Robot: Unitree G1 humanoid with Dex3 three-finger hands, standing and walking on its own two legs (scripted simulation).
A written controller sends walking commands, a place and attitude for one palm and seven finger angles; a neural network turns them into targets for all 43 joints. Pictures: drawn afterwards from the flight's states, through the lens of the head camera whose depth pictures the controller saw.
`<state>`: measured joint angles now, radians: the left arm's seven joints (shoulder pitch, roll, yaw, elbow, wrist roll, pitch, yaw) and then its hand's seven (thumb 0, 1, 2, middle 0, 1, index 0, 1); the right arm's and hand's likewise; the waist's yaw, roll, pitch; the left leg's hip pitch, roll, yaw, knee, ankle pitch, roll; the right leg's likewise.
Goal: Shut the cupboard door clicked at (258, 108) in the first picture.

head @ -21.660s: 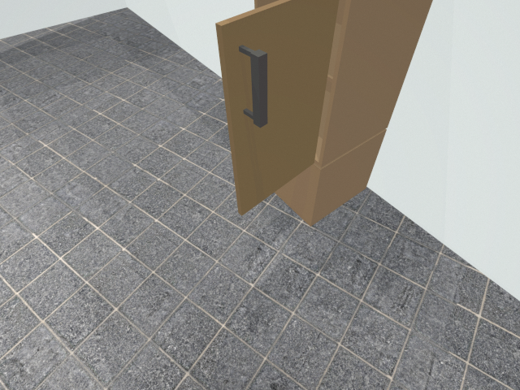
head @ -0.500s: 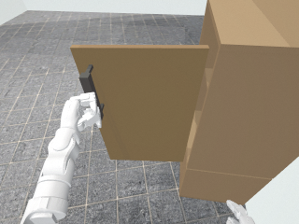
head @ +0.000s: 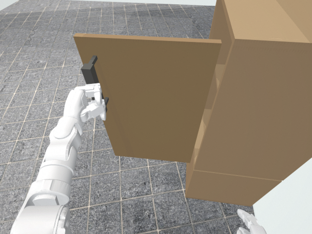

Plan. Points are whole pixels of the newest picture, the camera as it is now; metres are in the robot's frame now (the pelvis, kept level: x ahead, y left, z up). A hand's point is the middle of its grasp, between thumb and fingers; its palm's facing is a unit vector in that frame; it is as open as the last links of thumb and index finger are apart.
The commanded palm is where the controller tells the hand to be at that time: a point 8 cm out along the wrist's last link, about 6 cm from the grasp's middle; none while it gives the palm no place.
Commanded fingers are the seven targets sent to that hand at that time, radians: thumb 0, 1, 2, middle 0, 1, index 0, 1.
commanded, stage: push the door shut along its arc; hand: left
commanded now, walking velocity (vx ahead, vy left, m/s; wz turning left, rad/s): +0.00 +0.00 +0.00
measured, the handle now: (98, 86) +0.48 +0.18 +0.12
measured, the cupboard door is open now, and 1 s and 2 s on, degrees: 91 78 60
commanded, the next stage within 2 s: pull the fist back off the door in 1.58 s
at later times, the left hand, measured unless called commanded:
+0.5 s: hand (113, 92) +0.45 +0.13 +0.13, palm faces -0.20 -0.98 -0.02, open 3.1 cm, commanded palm +0.44 +0.17 +0.13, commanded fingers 0.00 0.90 0.90 -1.30 -1.50 -1.30 -1.50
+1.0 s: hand (129, 78) +0.50 +0.08 +0.14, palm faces -0.35 -0.94 -0.01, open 3.1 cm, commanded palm +0.51 +0.14 +0.13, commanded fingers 0.00 0.90 0.90 -1.30 -1.50 -1.30 -1.50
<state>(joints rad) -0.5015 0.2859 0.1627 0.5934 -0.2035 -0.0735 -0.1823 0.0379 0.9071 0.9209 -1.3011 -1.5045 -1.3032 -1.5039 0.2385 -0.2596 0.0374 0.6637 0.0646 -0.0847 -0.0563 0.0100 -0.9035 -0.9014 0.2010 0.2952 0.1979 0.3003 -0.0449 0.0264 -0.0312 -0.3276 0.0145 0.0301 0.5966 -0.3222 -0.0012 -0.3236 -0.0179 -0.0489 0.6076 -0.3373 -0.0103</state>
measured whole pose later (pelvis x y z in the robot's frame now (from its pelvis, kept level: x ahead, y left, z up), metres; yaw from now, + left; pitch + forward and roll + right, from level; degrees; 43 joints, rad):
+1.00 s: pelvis -0.01 +0.01 -0.01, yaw -1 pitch +13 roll +0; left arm -1.08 0.45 0.25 1.24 -0.13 -0.23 -0.40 0.02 0.90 0.90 -1.30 -1.50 -1.30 -1.50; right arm 0.40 -0.29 0.02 0.72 0.01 -0.08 -0.04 0.01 -0.90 -0.90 0.20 0.30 0.20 0.30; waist -0.21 0.02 -0.05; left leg -0.59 0.03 0.05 0.73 -0.35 0.01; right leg -0.59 -0.01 -0.03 0.72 -0.35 0.00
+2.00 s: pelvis +0.01 +0.01 -0.02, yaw -2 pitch +20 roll -1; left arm -1.20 0.27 0.29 1.23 0.04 -0.23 0.15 0.02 0.91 0.91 -1.30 -1.50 -1.30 -1.50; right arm 0.51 -0.22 0.00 0.71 -0.07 -0.01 0.10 0.00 -0.90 -0.90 0.20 0.30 0.20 0.30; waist -0.22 0.07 -0.10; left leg -0.75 0.05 0.04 0.79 -0.39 0.00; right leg -0.73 0.01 -0.03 0.75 -0.37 -0.01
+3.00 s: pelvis +0.00 +0.00 +0.00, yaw -3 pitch +5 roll +0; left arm -0.51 0.15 0.18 0.65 -0.16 -0.15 -0.01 0.02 0.90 0.90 -1.30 -1.50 -1.30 -1.50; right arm 0.41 -0.25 -0.01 0.68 0.05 0.01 0.00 0.01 -0.91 -0.90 0.20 0.29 0.20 0.30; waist -0.06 0.06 -0.08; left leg -0.35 0.04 0.07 0.59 -0.33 0.00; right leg -0.36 0.01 0.00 0.59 -0.32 -0.01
